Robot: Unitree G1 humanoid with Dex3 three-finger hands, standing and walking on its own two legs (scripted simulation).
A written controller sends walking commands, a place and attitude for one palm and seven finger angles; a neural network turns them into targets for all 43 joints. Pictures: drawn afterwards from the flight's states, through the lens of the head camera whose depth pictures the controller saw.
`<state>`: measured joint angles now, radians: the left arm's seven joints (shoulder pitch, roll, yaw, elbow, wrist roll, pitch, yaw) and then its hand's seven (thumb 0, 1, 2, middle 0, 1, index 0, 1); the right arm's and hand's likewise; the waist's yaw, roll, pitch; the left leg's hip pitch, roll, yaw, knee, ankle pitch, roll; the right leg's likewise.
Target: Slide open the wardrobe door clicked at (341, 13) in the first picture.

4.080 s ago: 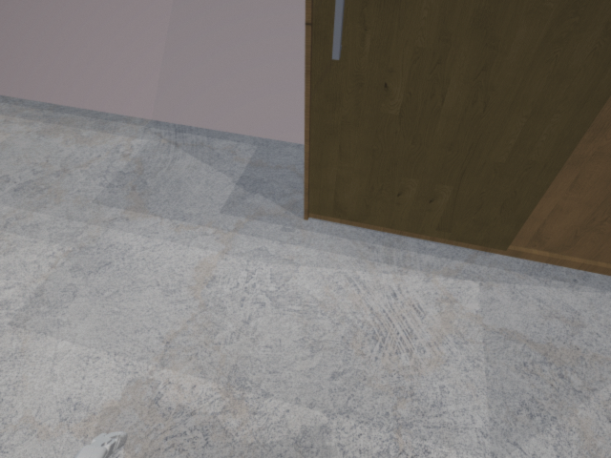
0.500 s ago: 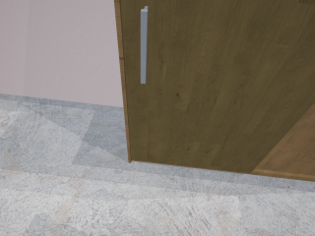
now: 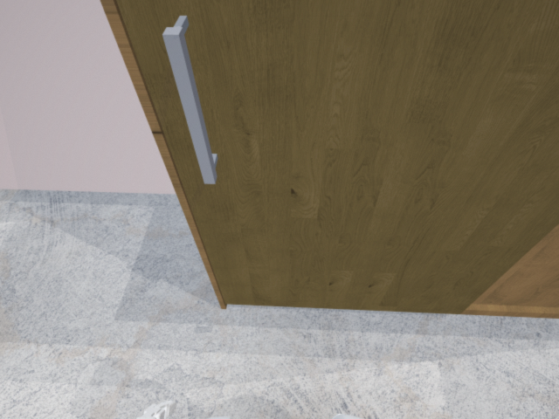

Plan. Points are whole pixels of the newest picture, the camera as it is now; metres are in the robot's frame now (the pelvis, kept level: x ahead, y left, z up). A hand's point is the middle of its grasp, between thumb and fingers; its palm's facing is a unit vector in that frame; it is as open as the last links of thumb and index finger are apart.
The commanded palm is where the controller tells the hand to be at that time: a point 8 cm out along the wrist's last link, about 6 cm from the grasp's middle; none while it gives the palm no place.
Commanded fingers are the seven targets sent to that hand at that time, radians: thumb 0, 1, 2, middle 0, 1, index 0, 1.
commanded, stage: come to a stop and stand still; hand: left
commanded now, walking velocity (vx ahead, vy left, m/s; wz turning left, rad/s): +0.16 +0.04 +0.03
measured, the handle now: (198, 112) +0.53 +0.14 +0.15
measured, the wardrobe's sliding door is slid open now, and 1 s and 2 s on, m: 0.00 0.00 0.00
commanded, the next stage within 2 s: look again from close up in 1.66 s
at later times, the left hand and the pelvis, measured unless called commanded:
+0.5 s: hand out of the picture +0.06 +0.22 -0.17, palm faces +0.05 -0.98 -0.21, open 7.3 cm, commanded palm none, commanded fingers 0.00 0.90 0.90 -0.20 -0.30 -0.20 -0.30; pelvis +0.03 +0.03 +0.01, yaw -2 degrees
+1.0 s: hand out of the picture -0.03 +0.15 -0.14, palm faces +0.08 -0.98 -0.20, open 7.3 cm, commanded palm none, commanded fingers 0.00 0.90 0.90 -0.20 -0.30 -0.20 -0.30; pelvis -0.01 -0.01 +0.02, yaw +0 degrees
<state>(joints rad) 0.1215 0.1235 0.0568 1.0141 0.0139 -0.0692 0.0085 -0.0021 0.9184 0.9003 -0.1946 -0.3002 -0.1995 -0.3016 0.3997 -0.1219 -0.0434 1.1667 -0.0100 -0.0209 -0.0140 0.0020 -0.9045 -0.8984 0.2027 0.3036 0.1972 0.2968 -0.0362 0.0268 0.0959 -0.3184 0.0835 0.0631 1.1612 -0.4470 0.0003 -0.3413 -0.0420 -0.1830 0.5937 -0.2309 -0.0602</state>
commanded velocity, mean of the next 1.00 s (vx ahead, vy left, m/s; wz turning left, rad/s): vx -0.03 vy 0.02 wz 0.00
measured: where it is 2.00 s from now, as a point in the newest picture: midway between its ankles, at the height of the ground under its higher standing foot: outside the picture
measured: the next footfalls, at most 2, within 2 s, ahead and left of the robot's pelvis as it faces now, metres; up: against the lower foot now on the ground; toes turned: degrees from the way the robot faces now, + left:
left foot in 0.28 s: +0.15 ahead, +0.14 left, +0.00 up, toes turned +6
right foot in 0.68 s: +0.00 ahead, -0.12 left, +0.00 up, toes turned -5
